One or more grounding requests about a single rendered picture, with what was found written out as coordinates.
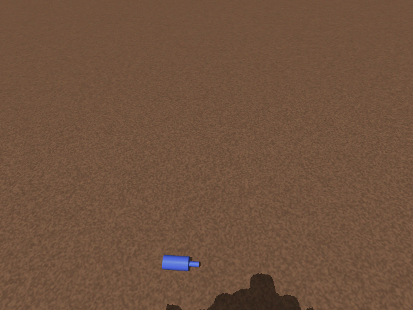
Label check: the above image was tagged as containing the bottle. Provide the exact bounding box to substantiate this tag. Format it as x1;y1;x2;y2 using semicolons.
162;255;199;271

